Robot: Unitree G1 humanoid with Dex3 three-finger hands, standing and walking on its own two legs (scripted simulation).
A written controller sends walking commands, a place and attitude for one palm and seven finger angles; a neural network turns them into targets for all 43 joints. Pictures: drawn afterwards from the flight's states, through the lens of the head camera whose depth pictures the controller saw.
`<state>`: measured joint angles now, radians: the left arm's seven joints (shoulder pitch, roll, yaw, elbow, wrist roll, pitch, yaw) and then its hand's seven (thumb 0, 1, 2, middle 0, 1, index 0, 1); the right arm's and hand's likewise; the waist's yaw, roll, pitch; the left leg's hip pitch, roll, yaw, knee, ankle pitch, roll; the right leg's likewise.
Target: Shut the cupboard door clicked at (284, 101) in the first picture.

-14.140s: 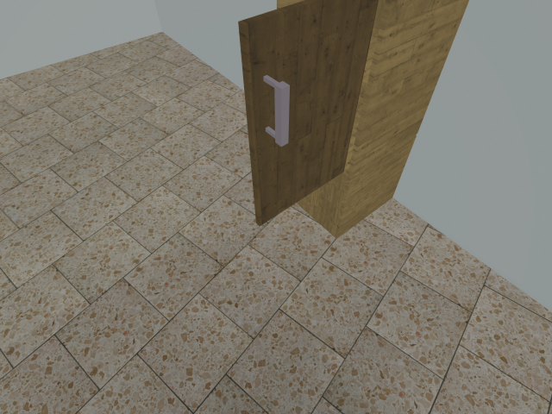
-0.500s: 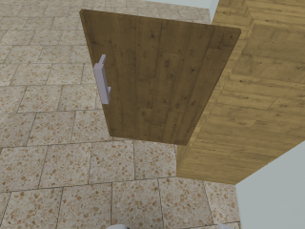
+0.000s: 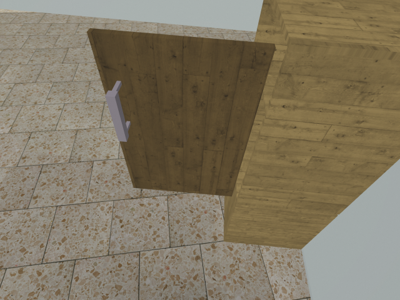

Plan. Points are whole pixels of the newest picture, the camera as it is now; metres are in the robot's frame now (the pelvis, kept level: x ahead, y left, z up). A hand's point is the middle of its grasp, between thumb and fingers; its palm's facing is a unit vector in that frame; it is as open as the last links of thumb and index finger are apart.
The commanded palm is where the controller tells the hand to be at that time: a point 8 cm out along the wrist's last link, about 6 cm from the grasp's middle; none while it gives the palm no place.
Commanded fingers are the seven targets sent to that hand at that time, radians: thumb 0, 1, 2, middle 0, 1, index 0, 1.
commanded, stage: come to a stop and stand still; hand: left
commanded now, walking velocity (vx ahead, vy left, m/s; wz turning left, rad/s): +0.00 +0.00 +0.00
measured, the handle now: (120, 112) +0.52 +0.23 +0.07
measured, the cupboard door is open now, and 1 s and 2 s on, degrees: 91 91 91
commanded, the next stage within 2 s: look again from close up in 0.12 s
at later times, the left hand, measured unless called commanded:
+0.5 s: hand out of the picture +0.00 +0.19 -0.17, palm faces +0.00 -0.98 -0.21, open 7.4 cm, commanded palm none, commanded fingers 0.00 0.90 0.90 -0.20 -0.30 -0.20 -0.30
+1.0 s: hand out of the picture -0.01 +0.18 -0.18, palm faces +0.03 -0.98 -0.17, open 7.4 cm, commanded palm none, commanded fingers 0.00 0.90 0.90 -0.20 -0.30 -0.20 -0.30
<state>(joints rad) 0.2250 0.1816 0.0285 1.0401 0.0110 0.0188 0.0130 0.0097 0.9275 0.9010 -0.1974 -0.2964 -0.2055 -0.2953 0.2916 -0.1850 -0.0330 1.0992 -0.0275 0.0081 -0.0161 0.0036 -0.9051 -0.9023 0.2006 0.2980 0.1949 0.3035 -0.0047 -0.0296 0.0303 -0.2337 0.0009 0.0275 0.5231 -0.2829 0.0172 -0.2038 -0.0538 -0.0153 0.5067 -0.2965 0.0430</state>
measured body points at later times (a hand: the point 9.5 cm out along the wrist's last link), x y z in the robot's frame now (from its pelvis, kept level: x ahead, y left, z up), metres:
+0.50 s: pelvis +0.00 +0.01 +0.00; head +0.00 +0.01 +0.45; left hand +0.00 +0.24 -0.15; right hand +0.03 -0.22 -0.15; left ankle +0.00 +0.11 -0.74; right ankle -0.02 -0.15 -0.74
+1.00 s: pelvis +0.00 +0.00 +0.00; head +0.00 +0.01 +0.45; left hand -0.01 +0.23 -0.16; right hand +0.01 -0.23 -0.15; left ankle +0.00 +0.11 -0.74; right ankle -0.02 -0.15 -0.74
